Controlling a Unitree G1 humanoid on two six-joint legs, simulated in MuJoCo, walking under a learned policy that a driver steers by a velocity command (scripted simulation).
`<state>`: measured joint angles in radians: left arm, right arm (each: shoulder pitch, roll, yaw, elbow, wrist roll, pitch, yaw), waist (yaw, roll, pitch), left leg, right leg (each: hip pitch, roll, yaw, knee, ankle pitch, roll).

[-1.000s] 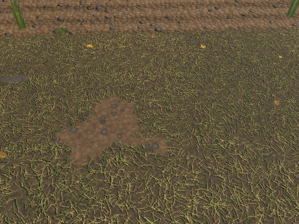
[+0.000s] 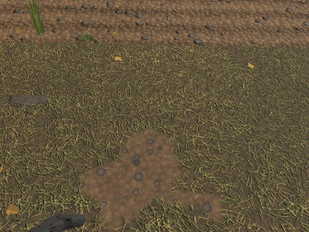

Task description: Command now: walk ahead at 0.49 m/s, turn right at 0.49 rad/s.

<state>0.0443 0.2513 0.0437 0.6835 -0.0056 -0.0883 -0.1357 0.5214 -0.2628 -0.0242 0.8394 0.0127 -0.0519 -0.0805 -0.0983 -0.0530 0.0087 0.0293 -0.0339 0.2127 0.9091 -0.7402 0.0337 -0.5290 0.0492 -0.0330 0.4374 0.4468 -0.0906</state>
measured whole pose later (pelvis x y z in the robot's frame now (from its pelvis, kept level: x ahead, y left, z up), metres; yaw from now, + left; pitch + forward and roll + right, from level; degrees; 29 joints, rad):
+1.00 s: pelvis +0.51 -0.09 -0.05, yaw -22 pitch +2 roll -1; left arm 0.21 0.22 0.05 0.74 -0.01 -0.08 -0.04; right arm 0.34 -0.31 -0.08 0.82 0.03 -0.05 0.00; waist -0.01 0.05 0.00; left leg -0.49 0.05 -0.07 1.13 -0.35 0.03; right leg -0.26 0.02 -0.08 0.45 -0.22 -0.05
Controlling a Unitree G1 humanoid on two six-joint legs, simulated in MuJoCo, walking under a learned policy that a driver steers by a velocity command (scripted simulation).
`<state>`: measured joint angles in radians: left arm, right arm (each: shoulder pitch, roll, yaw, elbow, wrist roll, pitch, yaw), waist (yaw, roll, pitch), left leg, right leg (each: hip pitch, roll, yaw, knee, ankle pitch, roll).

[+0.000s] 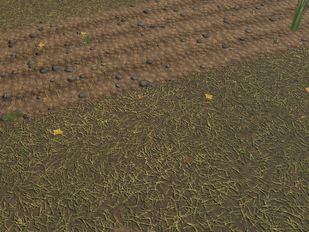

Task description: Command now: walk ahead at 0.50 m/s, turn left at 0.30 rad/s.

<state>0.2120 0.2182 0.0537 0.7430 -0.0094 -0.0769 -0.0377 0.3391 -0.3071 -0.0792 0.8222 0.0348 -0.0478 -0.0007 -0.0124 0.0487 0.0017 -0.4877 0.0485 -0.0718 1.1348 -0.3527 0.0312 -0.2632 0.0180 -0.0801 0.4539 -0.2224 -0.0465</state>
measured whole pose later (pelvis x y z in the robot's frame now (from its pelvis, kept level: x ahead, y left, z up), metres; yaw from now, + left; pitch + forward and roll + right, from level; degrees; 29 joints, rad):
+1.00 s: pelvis +0.54 +0.15 -0.15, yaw +27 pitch +2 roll +1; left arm 0.33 0.24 0.05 0.74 0.00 -0.07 -0.01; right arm 0.23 -0.28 -0.07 0.77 0.01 -0.05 0.00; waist 0.03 0.03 -0.01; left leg -0.50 -0.02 -0.04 1.11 -0.37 0.04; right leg -0.35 0.04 0.04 0.53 -0.21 -0.04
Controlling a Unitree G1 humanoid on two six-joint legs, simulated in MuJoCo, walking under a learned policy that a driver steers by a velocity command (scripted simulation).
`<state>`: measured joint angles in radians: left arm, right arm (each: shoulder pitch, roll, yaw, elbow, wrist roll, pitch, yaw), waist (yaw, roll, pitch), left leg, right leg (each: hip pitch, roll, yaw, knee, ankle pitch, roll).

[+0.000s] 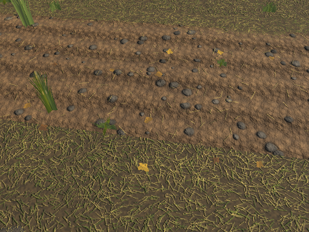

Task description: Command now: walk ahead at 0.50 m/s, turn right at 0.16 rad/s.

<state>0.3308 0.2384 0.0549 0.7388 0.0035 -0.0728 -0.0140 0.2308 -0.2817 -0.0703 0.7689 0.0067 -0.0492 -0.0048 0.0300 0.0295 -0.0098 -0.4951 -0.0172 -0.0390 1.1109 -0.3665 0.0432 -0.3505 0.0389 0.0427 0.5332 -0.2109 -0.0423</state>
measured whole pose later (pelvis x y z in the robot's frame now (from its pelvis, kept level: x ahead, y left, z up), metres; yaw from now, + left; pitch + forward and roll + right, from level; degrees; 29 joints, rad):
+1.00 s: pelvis +0.49 -0.17 -0.16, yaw -21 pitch +3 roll +0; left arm 0.16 0.21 0.05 0.86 0.01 -0.06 -0.05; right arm 0.40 -0.27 -0.05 0.89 0.06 -0.06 -0.03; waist -0.06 0.04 0.05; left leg -0.49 0.08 -0.14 1.58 -0.49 -0.03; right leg -0.41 0.01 -0.07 0.67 -0.30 -0.05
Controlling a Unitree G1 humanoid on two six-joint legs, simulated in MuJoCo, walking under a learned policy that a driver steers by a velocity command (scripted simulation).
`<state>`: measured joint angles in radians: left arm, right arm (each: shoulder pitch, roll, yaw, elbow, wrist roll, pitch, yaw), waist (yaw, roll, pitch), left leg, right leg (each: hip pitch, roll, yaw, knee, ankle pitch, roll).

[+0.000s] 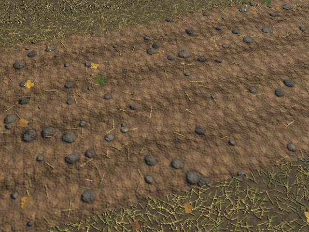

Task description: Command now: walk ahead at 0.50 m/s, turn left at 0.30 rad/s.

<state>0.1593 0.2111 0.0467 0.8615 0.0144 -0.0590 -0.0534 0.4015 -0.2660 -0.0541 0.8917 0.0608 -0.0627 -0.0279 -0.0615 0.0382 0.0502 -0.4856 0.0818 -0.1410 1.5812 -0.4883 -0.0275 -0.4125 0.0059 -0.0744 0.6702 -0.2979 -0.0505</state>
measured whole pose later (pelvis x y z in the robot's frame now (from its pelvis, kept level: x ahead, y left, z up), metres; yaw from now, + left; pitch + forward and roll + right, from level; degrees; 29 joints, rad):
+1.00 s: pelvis +0.56 +0.13 +0.02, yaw +29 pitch +1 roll -1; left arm 0.19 0.27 0.06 0.81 -0.01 -0.11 -0.03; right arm 0.30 -0.27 -0.05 0.76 0.01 -0.06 -0.01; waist 0.00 0.02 0.02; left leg -0.39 -0.03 -0.08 1.15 -0.39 0.03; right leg -0.30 0.08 0.04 0.43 -0.16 -0.05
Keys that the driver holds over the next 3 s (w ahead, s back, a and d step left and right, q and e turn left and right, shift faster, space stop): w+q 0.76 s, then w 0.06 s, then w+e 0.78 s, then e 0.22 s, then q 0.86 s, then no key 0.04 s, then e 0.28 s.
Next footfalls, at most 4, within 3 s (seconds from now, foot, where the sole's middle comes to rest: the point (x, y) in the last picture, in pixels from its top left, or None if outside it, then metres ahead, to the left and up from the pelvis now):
0.34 left None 0.34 0.16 -0.76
0.86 right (137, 177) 0.68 0.09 -0.76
1.32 left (72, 159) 0.80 0.40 -0.76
1.78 right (118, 105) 1.11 0.19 -0.76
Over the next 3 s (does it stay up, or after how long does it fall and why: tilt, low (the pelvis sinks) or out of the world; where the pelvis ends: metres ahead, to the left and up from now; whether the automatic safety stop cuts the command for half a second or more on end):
stays up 1.03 0.28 0.02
